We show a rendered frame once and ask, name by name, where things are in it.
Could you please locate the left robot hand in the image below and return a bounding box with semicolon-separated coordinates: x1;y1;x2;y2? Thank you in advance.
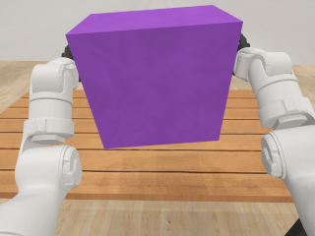
61;44;81;83

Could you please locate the robot right upper arm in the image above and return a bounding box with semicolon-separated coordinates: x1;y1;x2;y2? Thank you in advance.
261;125;315;236

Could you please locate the right robot hand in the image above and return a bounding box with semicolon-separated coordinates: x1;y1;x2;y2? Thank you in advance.
232;33;250;76

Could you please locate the robot left forearm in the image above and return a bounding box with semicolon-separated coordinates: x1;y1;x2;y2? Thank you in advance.
15;57;79;190

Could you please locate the carton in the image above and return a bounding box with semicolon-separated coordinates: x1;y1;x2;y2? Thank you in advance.
65;5;243;149

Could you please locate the table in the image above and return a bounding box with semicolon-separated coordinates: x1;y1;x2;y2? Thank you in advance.
0;89;307;236

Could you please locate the robot right forearm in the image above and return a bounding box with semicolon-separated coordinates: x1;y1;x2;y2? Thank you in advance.
233;47;315;131

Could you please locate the robot left upper arm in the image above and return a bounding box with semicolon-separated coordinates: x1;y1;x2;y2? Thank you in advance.
0;145;83;236

